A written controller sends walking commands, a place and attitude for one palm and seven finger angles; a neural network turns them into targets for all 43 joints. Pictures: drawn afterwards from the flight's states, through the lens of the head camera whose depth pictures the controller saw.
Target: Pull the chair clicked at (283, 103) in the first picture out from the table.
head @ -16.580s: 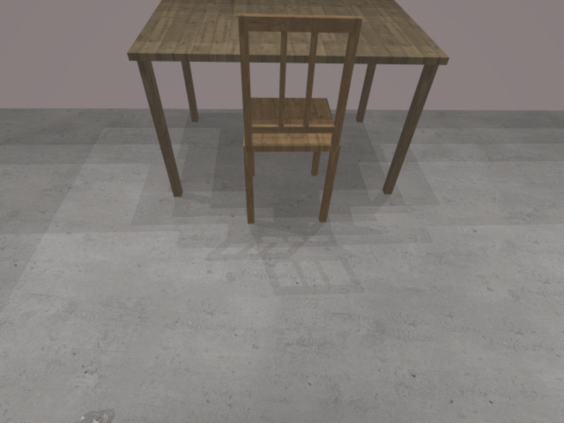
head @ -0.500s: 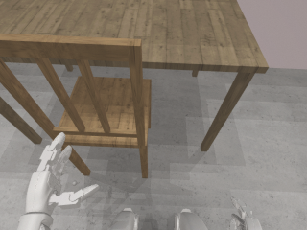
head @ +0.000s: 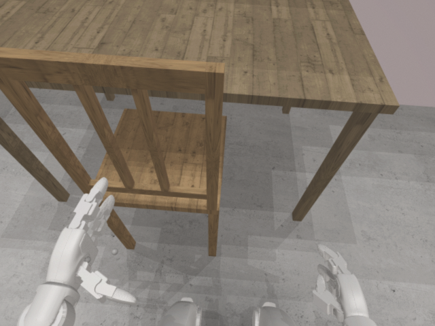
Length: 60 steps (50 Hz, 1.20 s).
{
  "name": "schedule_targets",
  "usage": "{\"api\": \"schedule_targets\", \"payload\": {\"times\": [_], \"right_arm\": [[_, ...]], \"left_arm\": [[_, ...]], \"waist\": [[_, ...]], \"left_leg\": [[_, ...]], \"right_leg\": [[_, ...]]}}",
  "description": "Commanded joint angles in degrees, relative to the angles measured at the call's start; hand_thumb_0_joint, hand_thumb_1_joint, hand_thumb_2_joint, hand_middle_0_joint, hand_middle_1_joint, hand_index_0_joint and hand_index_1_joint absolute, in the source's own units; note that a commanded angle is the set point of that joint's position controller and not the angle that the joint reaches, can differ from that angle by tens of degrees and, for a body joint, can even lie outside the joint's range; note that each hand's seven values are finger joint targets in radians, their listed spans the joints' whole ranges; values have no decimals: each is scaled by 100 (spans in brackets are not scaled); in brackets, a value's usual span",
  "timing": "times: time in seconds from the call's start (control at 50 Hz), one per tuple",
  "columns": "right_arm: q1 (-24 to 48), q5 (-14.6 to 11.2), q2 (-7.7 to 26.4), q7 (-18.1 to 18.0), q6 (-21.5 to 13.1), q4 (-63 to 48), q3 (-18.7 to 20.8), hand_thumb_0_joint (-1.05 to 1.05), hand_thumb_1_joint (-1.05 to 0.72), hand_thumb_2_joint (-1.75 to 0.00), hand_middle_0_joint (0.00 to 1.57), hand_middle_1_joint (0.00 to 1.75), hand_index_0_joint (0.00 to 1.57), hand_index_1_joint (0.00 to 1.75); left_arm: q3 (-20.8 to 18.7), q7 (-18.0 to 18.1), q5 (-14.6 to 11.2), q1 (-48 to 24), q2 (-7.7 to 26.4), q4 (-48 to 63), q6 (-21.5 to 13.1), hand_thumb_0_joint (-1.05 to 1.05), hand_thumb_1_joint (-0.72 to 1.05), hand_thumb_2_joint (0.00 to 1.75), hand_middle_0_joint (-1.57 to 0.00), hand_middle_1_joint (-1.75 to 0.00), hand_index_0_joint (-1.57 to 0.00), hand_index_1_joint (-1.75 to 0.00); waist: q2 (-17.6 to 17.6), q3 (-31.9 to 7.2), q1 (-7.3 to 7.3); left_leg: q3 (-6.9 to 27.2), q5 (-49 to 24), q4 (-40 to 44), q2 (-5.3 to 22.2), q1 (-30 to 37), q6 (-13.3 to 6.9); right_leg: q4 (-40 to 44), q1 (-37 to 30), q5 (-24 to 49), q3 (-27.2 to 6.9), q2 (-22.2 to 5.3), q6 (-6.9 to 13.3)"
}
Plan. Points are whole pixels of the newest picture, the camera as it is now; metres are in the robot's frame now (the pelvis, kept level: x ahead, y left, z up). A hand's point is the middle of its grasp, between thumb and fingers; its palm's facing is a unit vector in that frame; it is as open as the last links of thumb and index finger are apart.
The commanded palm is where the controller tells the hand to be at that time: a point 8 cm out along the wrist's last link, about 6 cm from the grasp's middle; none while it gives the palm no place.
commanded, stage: raise the hand toward the chair's back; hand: left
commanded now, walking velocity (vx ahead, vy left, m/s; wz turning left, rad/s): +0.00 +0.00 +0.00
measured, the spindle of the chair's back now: (111, 145) +0.45 +0.26 +0.02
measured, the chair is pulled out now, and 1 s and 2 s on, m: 0.00 0.00 0.00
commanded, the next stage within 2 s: aim the fingers beside a spindle in 0.68 s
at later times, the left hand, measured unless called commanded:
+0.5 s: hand (103, 235) +0.25 +0.20 +0.06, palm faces +0.02 -1.00 -0.06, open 16.9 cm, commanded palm +0.22 +0.26 +0.06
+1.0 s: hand (121, 238) +0.25 +0.18 +0.04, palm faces -0.06 -1.00 -0.04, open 16.9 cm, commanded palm +0.24 +0.25 +0.05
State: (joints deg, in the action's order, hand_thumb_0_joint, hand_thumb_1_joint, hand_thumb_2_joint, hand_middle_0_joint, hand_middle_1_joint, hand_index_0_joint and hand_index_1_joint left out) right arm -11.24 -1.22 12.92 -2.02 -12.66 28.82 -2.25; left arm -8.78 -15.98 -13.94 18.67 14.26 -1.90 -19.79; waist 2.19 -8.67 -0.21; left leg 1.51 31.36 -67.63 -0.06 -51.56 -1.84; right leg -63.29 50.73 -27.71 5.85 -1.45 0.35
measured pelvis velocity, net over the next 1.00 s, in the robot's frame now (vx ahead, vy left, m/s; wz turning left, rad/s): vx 0.00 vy -0.01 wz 0.00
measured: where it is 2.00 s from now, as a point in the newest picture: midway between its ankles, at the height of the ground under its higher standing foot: outside the picture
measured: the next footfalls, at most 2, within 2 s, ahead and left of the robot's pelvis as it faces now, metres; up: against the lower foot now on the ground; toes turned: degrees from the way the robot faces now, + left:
none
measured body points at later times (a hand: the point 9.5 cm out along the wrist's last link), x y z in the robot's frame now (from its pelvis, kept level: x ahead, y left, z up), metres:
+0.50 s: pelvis +0.00 +0.00 +0.01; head +0.07 +0.02 +0.45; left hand +0.24 +0.26 +0.07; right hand +0.17 -0.25 -0.06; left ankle +0.01 +0.09 -0.65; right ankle +0.03 -0.12 -0.65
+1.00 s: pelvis +0.00 -0.01 +0.00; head +0.07 +0.00 +0.44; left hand +0.25 +0.24 +0.04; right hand +0.18 -0.25 -0.07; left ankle +0.01 +0.09 -0.65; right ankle +0.03 -0.12 -0.65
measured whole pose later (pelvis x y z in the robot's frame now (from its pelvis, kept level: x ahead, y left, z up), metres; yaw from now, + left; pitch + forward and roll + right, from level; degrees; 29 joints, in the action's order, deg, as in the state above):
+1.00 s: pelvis +0.00 -0.01 +0.00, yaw +0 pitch +16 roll -3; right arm -12.8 -1.3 14.5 -2.6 -12.7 30.9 -1.6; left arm -10.7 -17.6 -15.5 13.7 15.0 -6.5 -20.8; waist 1.9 -8.2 1.2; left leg 1.7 30.9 -67.2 0.2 -52.2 -1.2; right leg -63.2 51.6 -27.5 6.0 -1.1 0.9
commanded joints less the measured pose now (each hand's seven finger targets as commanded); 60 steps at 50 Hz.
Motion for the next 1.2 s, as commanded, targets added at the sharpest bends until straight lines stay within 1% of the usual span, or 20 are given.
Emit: {"api": "schedule_targets", "payload": {"times": [0.0, 0.04, 0.08, 0.16, 0.2, 0.26, 0.34, 0.4, 0.48, 0.56, 0.64, 0.7, 0.8, 0.86, 0.92, 0.94, 1.0, 1.06, 1.1, 1.18], "right_arm": [[-36, -14, 882, -157, -289, -837, 452, 0, -90, -90, 20, 30, 20, 30], [-69, 8, 775, -144, -322, -750, 438, 0, -90, -90, 20, 30, 20, 30], [-63, 19, 761, -114, -334, -628, 433, 0, -90, -90, 20, 30, 20, 30], [-85, -11, 909, -77, -291, -535, 432, 0, -90, -90, 20, 30, 20, 30], [-58, -68, 963, -91, -278, -637, 449, 0, -90, -90, 20, 30, 20, 30], [-92, -102, 1001, -123, -276, -779, 471, 0, -90, -90, 20, 30, 20, 30], [-65, -33, 874, -126, -317, -728, 469, 0, -90, -90, 20, 30, 20, 30], [-56, 29, 831, -84, -339, -566, 469, 0, -90, -90, 20, 30, 20, 30], [-61, 14, 915, -28, -333, -536, 454, 0, -90, -90, 20, 30, 20, 30], [-99, -59, 987, -69, -295, -693, 466, 0, -90, -90, 20, 30, 20, 30], [-55, -61, 913, -127, -294, -719, 459, 0, -90, -90, 20, 30, 20, 30], [-19, -15, 848, -132, -310, -603, 448, 0, -90, -90, 20, 30, 20, 30], [-18, -22, 904, -95, -302, -545, 406, 0, -90, -90, 20, 30, 20, 30], [-72, -39, 960, -108, -316, -604, 415, 0, -90, -90, 20, 30, 20, 30], [-112, -42, 958, -132, -305, -655, 442, 0, -90, -90, 20, 30, 20, 30], [-79, -31, 950, -139, -314, -670, 434, 0, -90, -90, 20, 30, 20, 30], [-71, 3, 892, -122, -303, -594, 445, 0, -90, -90, 20, 30, 20, 30], [-27, 21, 873, -81, -264, -555, 430, 0, -90, -90, 20, 30, 20, 30], [-12, 21, 893, -57, -224, -551, 440, 0, -90, -90, 20, 30, 20, 30], [-82, -3, 968, -49, -158, -622, 449, 0, -90, -90, 20, 30, 20, 30]], "left_arm": [[-982, -42, -273, -522, 1199, 1774, -384, 0, -50, 30, -6, -8, -6, -8], [-1036, 137, -346, -490, 1074, 1945, -539, 0, -50, 30, -6, -8, -6, -8], [-915, 274, -327, -568, 879, 1732, -663, 0, -50, 30, -6, -8, -6, -8], [-602, 89, -144, -639, 723, 756, -513, 0, -50, 30, -6, -8, -6, -8], [-415, -160, -148, -439, 624, 521, -294, 0, -50, 30, -6, -8, -6, -8], [-636, -342, -286, -403, 899, 859, -75, 0, -50, 30, -6, -8, -6, -8], [-1096, -6, -405, -509, 1168, 1480, -327, 0, -50, 30, -6, -8, -6, -8], [-1120, 344, -318, -560, 1113, 1414, -684, 0, -50, 30, -6, -8, -6, -8], [-648, 242, -180, -561, 738, 775, -762, 0, -50, 30, -6, -8, -6, -8], [-587, -137, -203, -474, 898, 804, -477, 0, -50, 30, -6, -8, -6, -8], [-922, -122, -383, -526, 1090, 1229, -422, 0, -50, 30, -6, -8, -6, -8], [-1082, 119, -398, -616, 1105, 1260, -616, 0, -50, 30, -6, -8, -6, -8], [-615, 52, -234, -797, 740, 594, -695, 0, -50, 30, -6, -8, -6, -8], [-391, -177, -220, -1032, 709, 613, -569, 0, -50, 30, -6, -8, -6, -8], [-701, -224, -273, -878, 984, 798, -501, 0, -50, 30, -6, -8, -6, -8], [-675, -193, -277, -1103, 995, 1024, -536, 0, -50, 30, -6, -8, -6, -8], [-914, 58, -286, -1038, 1094, 1056, -624, 0, -50, 30, -6, -8, -6, -8], [-737, 234, -223, -1134, 821, 772, -687, 0, -50, 30, -6, -8, -6, -8], [-713, 260, -146, -1030, 819, 455, -651, 0, -50, 30, -6, -8, -6, -8], [-480, 93, -103, -1234, 748, 375, -563, 0, -50, 30, -6, -8, -6, -8]], "waist": [[237, -1691, -49], [409, -1759, -70], [389, -1438, 26], [240, -883, 198], [105, -907, 186], [40, -1335, 75], [171, -1498, -42], [277, -1227, 8], [234, -823, 190], [253, -1199, 139], [102, -1443, 57], [62, -1293, 64], [98, -792, 230], [210, -1053, 263], [61, -1502, 144], [183, -1602, 142], [154, -1573, 82], [159, -1265, 148], [92, -1152, 146], [33, -1357, 217]], "left_leg": [[218, -1946, 1270, -14, 1169, 123], [236, -2339, 1273, -3, 1395, 192], [271, -2285, 1255, 25, 1335, 233], [296, -1686, 1312, 37, 919, 208], [262, -1506, 1390, 21, 886, 150], [221, -1644, 1483, -21, 1014, 108], [222, -1977, 1484, -14, 1155, 141], [230, -2009, 1401, 17, 1097, 178], [213, -1324, 1368, 13, 808, 154], [169, -1398, 1418, -9, 936, 104], [172, -1635, 1415, -30, 1010, 77], [177, -1671, 1335, -12, 931, 87], [165, -1091, 1248, -28, 590, 74], [146, -1114, 1183, -41, 656, 53], [147, -1495, 1163, -32, 782, 45], [142, -1618, 1137, -31, 833, 45], [163, -1777, 1121, -11, 824, 78], [150, -1550, 1080, -21, 613, 90], [131, -1400, 1057, -20, 460, 79], [114, -1355, 997, -22, 444, 56]], "right_leg": [[788, -1184, 1186, -165, 203, 147], [751, -1168, 1397, -127, 193, 154], [728, -892, 1274, -70, 204, 145], [791, -565, 828, -46, 196, 131], [928, -718, 733, -87, 189, 127], [1054, -1196, 939, -134, 169, 113], [990, -1330, 1154, -124, 179, 125], [892, -1023, 1067, -99, 194, 144], [915, -641, 583, -112, 166, 131], [1026, -983, 728, -191, 147, 125], [1069, -1305, 976, -222, 161, 102], [999, -1155, 966, -198, 182, 104], [992, -692, 440, -240, 157, 108], [994, -748, 525, -297, 125, 102], [925, -1068, 893, -302, 134, 105], [881, -1079, 1008, -310, 123, 103], [798, -1023, 1081, -250, 152, 111], [754, -776, 886, -233, 136, 102], [761, -699, 737, -258, 139, 110], [738, -716, 791, -299, 123, 99]]}}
